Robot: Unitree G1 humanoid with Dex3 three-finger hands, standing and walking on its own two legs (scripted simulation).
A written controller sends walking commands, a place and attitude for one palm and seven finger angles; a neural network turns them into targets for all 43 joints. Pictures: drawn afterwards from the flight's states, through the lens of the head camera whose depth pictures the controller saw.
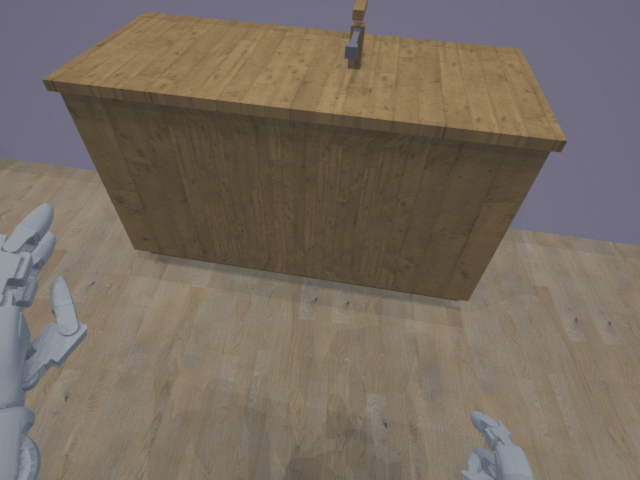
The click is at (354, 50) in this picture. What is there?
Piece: tap's lever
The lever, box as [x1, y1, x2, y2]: [345, 43, 357, 59]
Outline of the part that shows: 346,43 345,58 355,59 357,44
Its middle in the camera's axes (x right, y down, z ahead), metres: +0.07 -0.45 +0.93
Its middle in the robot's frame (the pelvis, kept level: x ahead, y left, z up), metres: +1.01 -0.01 +0.11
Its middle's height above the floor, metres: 0.89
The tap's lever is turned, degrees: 0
